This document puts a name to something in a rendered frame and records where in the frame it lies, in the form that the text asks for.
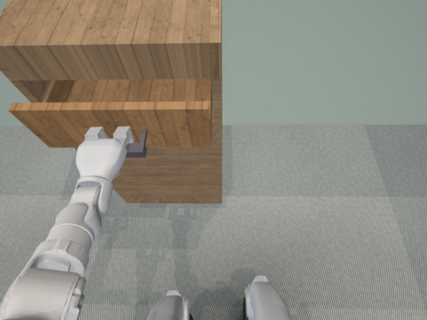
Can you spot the right robot thigh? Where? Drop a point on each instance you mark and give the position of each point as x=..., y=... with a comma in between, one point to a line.
x=263, y=302

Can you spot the robot left shin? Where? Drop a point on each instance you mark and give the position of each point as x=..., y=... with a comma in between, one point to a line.
x=173, y=292

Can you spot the robot left forearm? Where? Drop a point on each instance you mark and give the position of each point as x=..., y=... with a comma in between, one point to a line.
x=67, y=246

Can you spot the drawer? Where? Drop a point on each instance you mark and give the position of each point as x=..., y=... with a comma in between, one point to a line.
x=175, y=112

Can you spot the left robot upper arm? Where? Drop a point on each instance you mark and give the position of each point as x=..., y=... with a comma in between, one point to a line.
x=45, y=294

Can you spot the left robot hand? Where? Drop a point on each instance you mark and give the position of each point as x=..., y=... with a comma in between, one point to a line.
x=103, y=157

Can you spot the handle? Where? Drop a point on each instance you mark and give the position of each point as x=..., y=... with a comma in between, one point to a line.
x=138, y=149

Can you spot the cabinet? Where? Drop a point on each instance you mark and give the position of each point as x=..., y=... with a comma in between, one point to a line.
x=45, y=40

